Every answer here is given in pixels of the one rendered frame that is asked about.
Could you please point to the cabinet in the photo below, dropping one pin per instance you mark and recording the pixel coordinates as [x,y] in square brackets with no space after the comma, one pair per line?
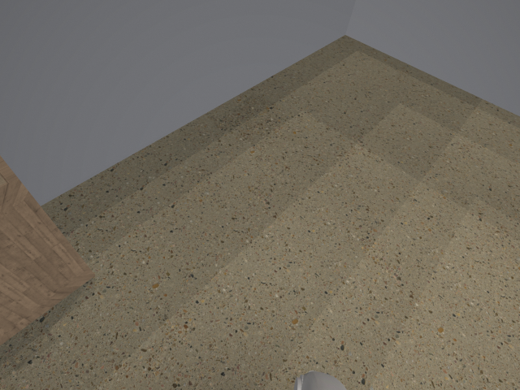
[38,265]

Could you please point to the robot right thigh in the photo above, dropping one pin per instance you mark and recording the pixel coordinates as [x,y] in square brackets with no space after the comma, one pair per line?
[317,381]

